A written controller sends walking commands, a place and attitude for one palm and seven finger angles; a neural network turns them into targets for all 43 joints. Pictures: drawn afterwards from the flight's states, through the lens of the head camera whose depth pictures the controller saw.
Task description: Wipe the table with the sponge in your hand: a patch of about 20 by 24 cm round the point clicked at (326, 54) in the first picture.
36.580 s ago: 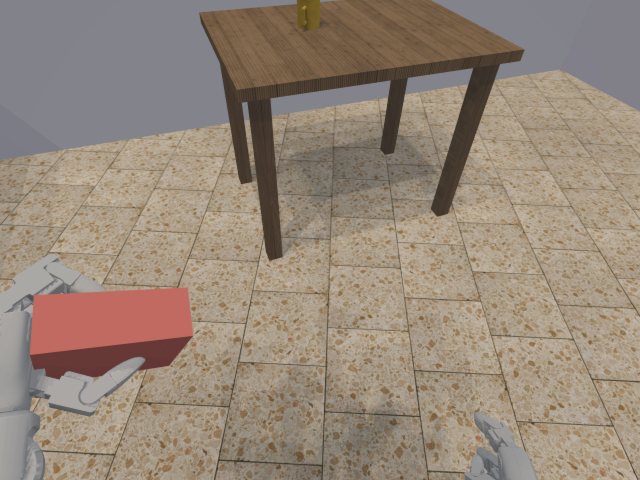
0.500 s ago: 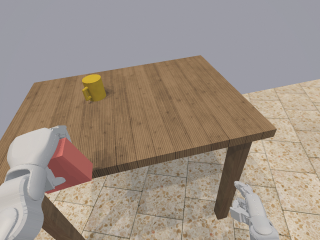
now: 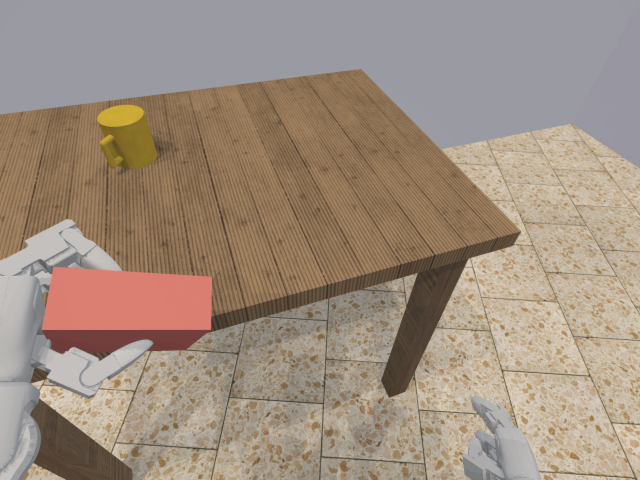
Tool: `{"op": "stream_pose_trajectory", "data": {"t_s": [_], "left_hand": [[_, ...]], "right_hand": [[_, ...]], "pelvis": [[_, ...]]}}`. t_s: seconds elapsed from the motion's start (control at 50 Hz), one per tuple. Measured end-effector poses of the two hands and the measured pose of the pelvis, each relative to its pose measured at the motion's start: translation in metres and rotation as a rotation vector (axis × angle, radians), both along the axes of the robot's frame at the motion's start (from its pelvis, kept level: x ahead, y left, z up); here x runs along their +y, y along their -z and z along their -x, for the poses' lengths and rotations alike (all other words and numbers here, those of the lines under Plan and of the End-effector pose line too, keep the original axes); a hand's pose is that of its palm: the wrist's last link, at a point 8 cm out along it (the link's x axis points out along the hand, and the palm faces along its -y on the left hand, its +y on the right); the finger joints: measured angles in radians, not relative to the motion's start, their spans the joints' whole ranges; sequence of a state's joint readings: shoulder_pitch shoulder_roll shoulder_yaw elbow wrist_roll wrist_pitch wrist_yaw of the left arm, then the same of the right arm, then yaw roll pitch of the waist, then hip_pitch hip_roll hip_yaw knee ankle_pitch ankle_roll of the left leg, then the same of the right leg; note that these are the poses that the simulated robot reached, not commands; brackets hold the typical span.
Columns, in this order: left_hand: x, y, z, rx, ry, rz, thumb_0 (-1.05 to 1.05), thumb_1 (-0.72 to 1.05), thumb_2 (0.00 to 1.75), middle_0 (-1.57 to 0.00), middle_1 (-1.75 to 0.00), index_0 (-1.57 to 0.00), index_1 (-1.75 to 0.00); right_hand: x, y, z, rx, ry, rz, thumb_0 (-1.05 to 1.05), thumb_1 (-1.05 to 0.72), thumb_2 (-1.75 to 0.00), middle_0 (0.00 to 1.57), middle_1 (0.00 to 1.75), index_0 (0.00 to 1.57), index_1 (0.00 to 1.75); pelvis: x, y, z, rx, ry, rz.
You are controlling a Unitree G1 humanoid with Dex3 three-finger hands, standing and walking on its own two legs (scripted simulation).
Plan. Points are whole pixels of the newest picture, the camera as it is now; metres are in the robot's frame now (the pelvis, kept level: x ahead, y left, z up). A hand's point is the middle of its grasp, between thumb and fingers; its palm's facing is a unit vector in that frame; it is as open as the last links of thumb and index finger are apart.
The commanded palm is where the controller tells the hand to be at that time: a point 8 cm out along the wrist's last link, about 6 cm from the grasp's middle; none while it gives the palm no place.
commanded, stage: step back with the hand held close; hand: left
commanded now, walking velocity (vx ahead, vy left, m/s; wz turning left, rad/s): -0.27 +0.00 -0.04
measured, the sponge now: (154, 316) +0.23 +0.19 +0.16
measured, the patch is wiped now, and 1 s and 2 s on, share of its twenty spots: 0.95 0.95 0.95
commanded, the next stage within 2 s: stop stepping back and stand still in 0.94 s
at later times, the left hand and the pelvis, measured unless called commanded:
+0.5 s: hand out of the picture +0.15 +0.26 +0.21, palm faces +0.47 -0.80 -0.38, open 9.4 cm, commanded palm +0.10 +0.29 +0.23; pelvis -0.06 +0.01 -0.01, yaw +1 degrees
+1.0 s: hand out of the picture +0.01 +0.26 +0.21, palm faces +0.48 -0.81 -0.33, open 9.4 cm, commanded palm -0.04 +0.29 +0.23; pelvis -0.20 +0.01 -0.01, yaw +0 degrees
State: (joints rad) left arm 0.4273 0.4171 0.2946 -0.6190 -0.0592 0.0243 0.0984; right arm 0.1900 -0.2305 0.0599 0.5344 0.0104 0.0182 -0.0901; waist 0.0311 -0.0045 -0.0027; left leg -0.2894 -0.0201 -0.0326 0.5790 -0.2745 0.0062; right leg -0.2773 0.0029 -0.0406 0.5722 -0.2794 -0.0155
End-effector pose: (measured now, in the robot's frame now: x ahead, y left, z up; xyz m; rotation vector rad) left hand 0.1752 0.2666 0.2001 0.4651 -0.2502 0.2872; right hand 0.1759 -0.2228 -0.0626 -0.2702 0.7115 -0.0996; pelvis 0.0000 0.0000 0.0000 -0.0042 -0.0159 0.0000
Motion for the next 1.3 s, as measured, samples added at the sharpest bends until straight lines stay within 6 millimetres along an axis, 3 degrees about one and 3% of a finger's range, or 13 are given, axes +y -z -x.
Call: {"op": "stream_pose_trajectory", "data": {"t_s": [0.1, 0.2, 0.32, 0.5, 0.6, 0.7, 0.78, 0.9, 1.0, 1.08, 1.14, 1.3], "left_hand": [[0.009, -0.012, 0.001, -0.085, -0.022, -0.043, -0.02, -0.48, 1.09, -0.80, -1.38, -0.82, -1.43], [0.009, -0.015, 0.004, -0.108, -0.032, -0.054, -0.02, -0.48, 1.09, -0.80, -1.38, -0.82, -1.43], [0.000, -0.010, 0.024, -0.131, 0.047, -0.056, -0.02, -0.48, 1.09, -0.80, -1.38, -0.82, -1.43], [0.030, -0.019, 0.067, -0.213, -0.070, -0.079, -0.02, -0.49, 1.09, -0.80, -1.38, -0.83, -1.43], [0.026, -0.013, 0.088, -0.212, -0.113, -0.005, -0.02, -0.48, 1.09, -0.80, -1.38, -0.82, -1.43], [0.013, -0.012, 0.113, -0.208, -0.027, 0.013, -0.02, -0.48, 1.09, -0.80, -1.38, -0.82, -1.43], [0.024, -0.014, 0.135, -0.222, -0.004, -0.033, -0.02, -0.49, 1.09, -0.80, -1.38, -0.83, -1.43], [0.046, -0.015, 0.173, -0.188, -0.093, -0.060, -0.02, -0.49, 1.09, -0.80, -1.38, -0.83, -1.43], [0.028, -0.013, 0.210, -0.187, -0.096, -0.004, -0.02, -0.48, 1.09, -0.80, -1.39, -0.82, -1.43], [0.004, -0.017, 0.237, -0.200, -0.027, -0.003, -0.02, -0.48, 1.09, -0.80, -1.39, -0.82, -1.43], [-0.003, -0.023, 0.260, -0.188, 0.013, -0.023, -0.02, -0.49, 1.09, -0.80, -1.38, -0.82, -1.43], [0.028, -0.017, 0.311, -0.206, -0.063, -0.015, -0.02, -0.49, 1.09, -0.80, -1.38, -0.83, -1.43]], "right_hand": [[-0.015, 0.018, 0.039, 0.109, 0.079, 0.009, 0.01, -0.90, -0.90, 0.20, 0.30, 0.20, 0.30], [-0.022, 0.026, 0.061, 0.129, 0.120, -0.015, 0.01, -0.90, -0.90, 0.20, 0.30, 0.20, 0.30], [-0.025, 0.023, 0.072, 0.079, 0.155, -0.004, 0.01, -0.90, -0.90, 0.20, 0.30, 0.20, 0.30], [-0.003, 0.009, 0.076, -0.019, 0.081, 0.001, 0.01, -0.90, -0.90, 0.20, 0.30, 0.20, 0.30], [0.006, 0.009, 0.077, -0.040, 0.017, -0.036, 0.01, -0.90, -0.90, 0.20, 0.30, 0.20, 0.30], [0.010, 0.000, 0.091, -0.030, 0.012, -0.018, 0.01, -0.90, -0.90, 0.20, 0.30, 0.20, 0.30], [0.013, -0.002, 0.107, -0.035, 0.011, 0.029, 0.01, -0.90, -0.90, 0.20, 0.30, 0.20, 0.30], [0.025, -0.001, 0.149, -0.045, 0.000, -0.005, 0.01, -0.90, -0.90, 0.20, 0.30, 0.20, 0.30], [0.027, 0.008, 0.195, -0.045, -0.018, -0.061, 0.01, -0.90, -0.90, 0.20, 0.30, 0.20, 0.30], [0.018, 0.016, 0.234, -0.008, -0.004, -0.071, 0.01, -0.90, -0.90, 0.20, 0.30, 0.20, 0.30], [0.007, 0.011, 0.269, 0.021, 0.037, -0.063, 0.01, -0.90, -0.90, 0.20, 0.30, 0.20, 0.30], [-0.024, 0.010, 0.347, 0.025, 0.114, 0.047, 0.01, -0.90, -0.90, 0.20, 0.30, 0.20, 0.30]], "pelvis": [[0.002, 0.002, 0.004, 0.008, 0.009, -0.012], [0.000, 0.003, 0.014, 0.015, 0.008, 0.004], [0.006, 0.009, 0.031, 0.018, 0.004, 0.017], [0.010, 0.008, 0.059, 0.008, -0.012, 0.008], [0.004, 0.008, 0.081, 0.012, -0.014, 0.026], [0.007, 0.005, 0.100, 0.012, -0.037, 0.008], [0.017, 0.009, 0.123, 0.030, -0.054, 0.015], [0.018, 0.006, 0.166, 0.013, -0.024, -0.002], [0.010, 0.007, 0.204, 0.008, 0.002, 0.001], [0.001, 0.007, 0.239, 0.009, 0.004, 0.008], [0.000, 0.000, 0.258, 0.010, 0.010, -0.021], [0.010, 0.003, 0.302, -0.005, -0.036, -0.004]]}}
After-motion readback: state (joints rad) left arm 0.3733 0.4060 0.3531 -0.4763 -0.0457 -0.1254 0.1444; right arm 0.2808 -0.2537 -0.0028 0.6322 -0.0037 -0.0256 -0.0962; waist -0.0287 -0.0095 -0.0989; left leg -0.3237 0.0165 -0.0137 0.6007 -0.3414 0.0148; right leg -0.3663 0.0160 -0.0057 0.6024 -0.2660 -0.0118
